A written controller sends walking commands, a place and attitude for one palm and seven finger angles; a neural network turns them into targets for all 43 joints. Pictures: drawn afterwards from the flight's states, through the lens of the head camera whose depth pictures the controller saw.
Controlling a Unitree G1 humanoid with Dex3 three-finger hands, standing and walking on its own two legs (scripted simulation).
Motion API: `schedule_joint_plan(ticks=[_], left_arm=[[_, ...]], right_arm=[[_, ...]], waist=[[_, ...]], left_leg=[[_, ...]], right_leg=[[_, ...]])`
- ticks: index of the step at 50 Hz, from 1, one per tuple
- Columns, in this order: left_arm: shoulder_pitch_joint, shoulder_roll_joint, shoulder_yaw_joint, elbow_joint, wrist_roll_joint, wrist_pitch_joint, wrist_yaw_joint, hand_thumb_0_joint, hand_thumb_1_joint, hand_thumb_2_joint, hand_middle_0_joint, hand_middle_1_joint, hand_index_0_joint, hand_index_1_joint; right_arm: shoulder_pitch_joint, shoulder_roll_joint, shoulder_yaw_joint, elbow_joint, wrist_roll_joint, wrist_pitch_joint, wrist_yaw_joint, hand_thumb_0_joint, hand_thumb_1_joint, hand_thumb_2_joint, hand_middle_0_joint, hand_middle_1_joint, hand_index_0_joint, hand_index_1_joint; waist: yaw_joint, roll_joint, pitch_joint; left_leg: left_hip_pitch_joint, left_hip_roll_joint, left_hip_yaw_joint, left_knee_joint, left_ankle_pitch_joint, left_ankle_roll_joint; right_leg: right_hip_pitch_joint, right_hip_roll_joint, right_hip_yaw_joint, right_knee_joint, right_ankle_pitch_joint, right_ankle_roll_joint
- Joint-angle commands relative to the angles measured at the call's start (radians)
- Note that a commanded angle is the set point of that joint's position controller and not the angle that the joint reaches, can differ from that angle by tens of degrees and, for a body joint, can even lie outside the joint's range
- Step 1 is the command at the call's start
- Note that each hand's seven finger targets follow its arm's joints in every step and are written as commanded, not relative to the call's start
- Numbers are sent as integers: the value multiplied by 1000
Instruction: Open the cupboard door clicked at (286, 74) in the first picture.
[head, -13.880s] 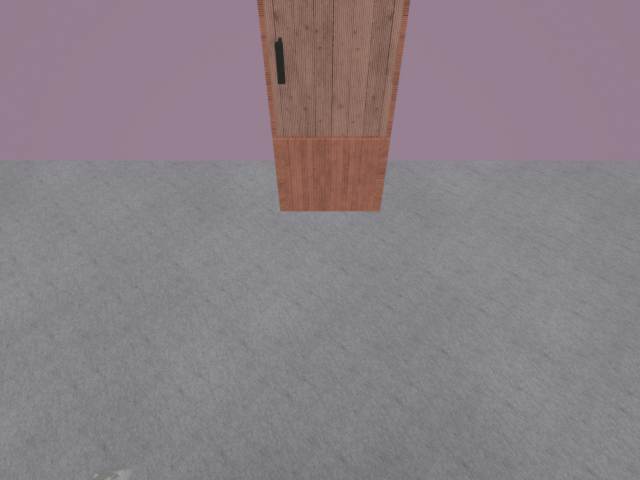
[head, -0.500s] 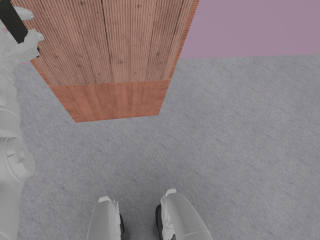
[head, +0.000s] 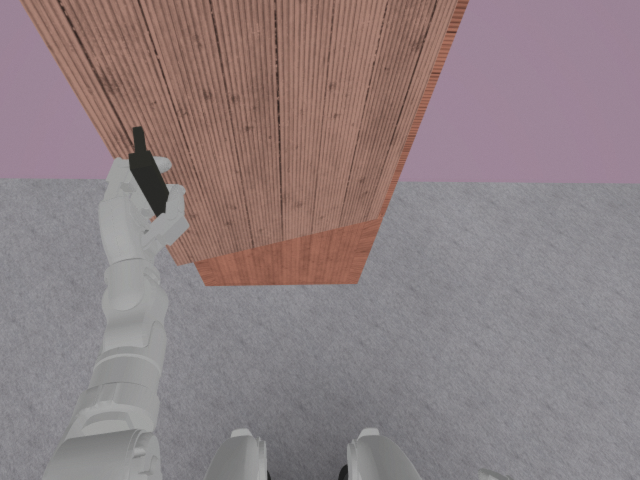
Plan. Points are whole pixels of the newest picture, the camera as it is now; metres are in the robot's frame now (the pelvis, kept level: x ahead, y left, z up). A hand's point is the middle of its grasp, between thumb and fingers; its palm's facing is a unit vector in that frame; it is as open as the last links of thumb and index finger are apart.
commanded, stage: pull the door open along its arc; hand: left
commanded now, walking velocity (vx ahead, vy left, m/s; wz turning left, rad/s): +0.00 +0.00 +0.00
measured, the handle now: (155, 179) +0.48 +0.21 +0.04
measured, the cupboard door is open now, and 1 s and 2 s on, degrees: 15 44 45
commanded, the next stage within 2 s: open thumb and fingers to let go in 0.40 s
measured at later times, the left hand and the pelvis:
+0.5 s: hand (273, 331) +0.28 +0.05 +0.04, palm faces +0.37 -0.93 +0.00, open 6.2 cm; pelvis -0.01 -0.03 +0.00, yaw +4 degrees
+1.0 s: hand (269, 327) +0.29 +0.06 +0.03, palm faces +0.42 -0.91 -0.01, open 12.2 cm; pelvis -0.01 -0.05 +0.00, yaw +5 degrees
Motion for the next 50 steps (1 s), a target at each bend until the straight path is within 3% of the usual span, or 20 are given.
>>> schedule_joint_plan(ticks=[1,4,6,7,8,9,16,22,24,25,26,30,32,34,36,38,42,45,47,50], left_arm=[[-85,-22,-61,-273,109,-60,313,0,900,900,-400,-1350,-400,-1350],[-13,-140,-198,-344,208,-67,414,0,900,900,-400,-1350,-400,-1350],[0,-166,-256,-371,248,-75,429,0,900,900,-400,-1350,-400,-1350],[2,-167,-270,-411,261,-87,433,0,900,900,-400,-1350,-400,-1350],[39,-212,-312,-419,265,-89,435,0,900,900,-400,-1350,-400,-1350],[44,-249,-353,-439,263,-92,435,0,900,900,-400,-1350,-400,-1350],[205,-385,-525,-534,290,-91,468,0,900,900,-400,-1350,-400,-1350],[397,-368,-531,-604,324,-65,482,0,900,900,-400,-1350,-400,-1350],[336,-367,-529,-605,316,-60,492,0,900,900,-400,-1350,-400,-1350],[234,-332,-497,-597,311,-64,506,0,900,900,-400,-1350,-400,-1350],[222,-304,-463,-593,313,-69,515,0,830,870,-395,-1342,-395,-1342],[230,-305,-445,-543,288,-80,508,0,550,750,-375,-1313,-375,-1313],[249,-296,-434,-549,276,-81,498,0,410,690,-365,-1298,-365,-1298],[277,-324,-456,-554,262,-77,482,0,270,630,-355,-1283,-355,-1283],[277,-308,-444,-560,252,-75,473,0,130,570,-345,-1268,-345,-1268],[280,-309,-448,-556,249,-76,467,0,-10,510,-335,-1253,-335,-1253],[320,-278,-419,-566,245,-86,457,0,-290,390,-315,-1222,-315,-1222],[290,-278,-422,-555,240,-94,449,0,-500,300,-300,-1200,-300,-1200],[272,-282,-432,-569,244,-103,451,0,-500,300,-300,-1200,-300,-1200],[266,-290,-437,-559,243,-113,450,0,-500,300,-275,-1050,-275,-1050]], right_arm=[[59,-123,-64,-84,-37,-29,25,0,-900,-900,200,300,200,300],[24,-110,-75,-89,-49,-30,35,0,-900,-900,200,300,200,300],[5,-105,-78,-91,-54,-35,28,0,-900,-900,200,300,200,300],[-12,-100,-81,-91,-55,-36,23,0,-900,-900,200,300,200,300],[-31,-90,-78,-97,-53,-39,20,0,-900,-900,200,300,200,300],[-52,-85,-76,-97,-51,-45,17,0,-900,-900,200,300,200,300],[-146,-54,-58,-128,-50,-92,4,0,-900,-900,200,300,200,300],[-191,-31,-41,-152,-55,-123,-14,0,-900,-900,200,300,200,300],[-202,-27,-34,-142,-54,-130,-23,0,-900,-900,200,300,200,300],[-206,-30,-32,-127,-57,-131,-30,0,-900,-900,200,300,200,300],[-209,-28,-35,-120,-59,-131,-38,0,-900,-900,200,300,200,300],[-225,-20,-33,-115,-59,-135,-47,0,-900,-900,200,300,200,300],[-216,-21,-36,-117,-59,-135,-46,0,-900,-900,200,300,200,300],[-209,-23,-38,-120,-56,-135,-41,0,-900,-900,200,300,200,300],[-197,-29,-41,-123,-56,-135,-40,0,-900,-900,200,300,200,300],[-193,-29,-41,-120,-55,-134,-40,0,-900,-900,200,300,200,300],[-191,-31,-45,-122,-54,-132,-41,0,-900,-900,200,300,200,300],[-194,-33,-46,-112,-51,-130,-43,0,-900,-900,200,300,200,300],[-198,-37,-49,-114,-52,-132,-44,0,-900,-900,200,300,200,300],[-189,-40,-52,-106,-52,-134,-44,0,-900,-900,200,300,200,300]], waist=[[49,56,-364],[40,9,-378],[26,-44,-359],[35,-28,-375],[43,-21,-360],[34,-18,-340],[43,-43,-275],[81,-69,-256],[68,-83,-216],[51,-88,-195],[61,-94,-198],[70,-109,-215],[80,-88,-249],[77,-93,-264],[76,-114,-278],[69,-138,-265],[85,-143,-266],[70,-149,-223],[71,-118,-235],[67,-114,-244]], left_leg=[[351,-36,-49,-127,530,-34],[376,-37,-49,-129,513,-30],[348,-43,-45,-128,453,-20],[355,-45,-43,-131,437,-21],[356,-49,-41,-140,417,-21],[362,-50,-42,-144,391,-21],[340,-61,-48,-158,277,-11],[300,-78,-40,-150,241,-8],[277,-83,-45,-139,204,-8],[258,-82,-48,-125,173,-7],[244,-84,-51,-121,163,-7],[215,-93,-40,-107,128,-9],[219,-93,-37,-104,158,-9],[232,-91,-35,-107,180,-10],[216,-91,-42,-102,194,-10],[206,-91,-42,-98,191,-11],[180,-94,-42,-97,188,-13],[170,-94,-41,-95,155,-12],[189,-91,-39,-93,159,-9],[206,-91,-39,-97,167,-8]], right_leg=[[195,33,-37,-68,412,-17],[223,27,-34,-78,426,-20],[250,25,-26,-91,434,-20],[265,20,-20,-89,435,-20],[274,19,-21,-96,422,-23],[266,16,-23,-106,399,-23],[265,4,-22,-135,295,-29],[301,-11,-1,-147,279,-30],[281,-18,14,-162,240,-24],[253,-24,26,-170,199,-19],[258,-26,37,-174,173,-20],[288,-44,88,-208,117,-10],[319,-48,97,-201,174,-9],[334,-47,89,-195,233,-6],[357,-51,95,-189,273,-2],[362,-60,109,-194,299,8],[387,-71,133,-200,308,12],[359,-76,146,-221,243,13],[331,-67,130,-210,220,5],[323,-62,115,-201,231,3]])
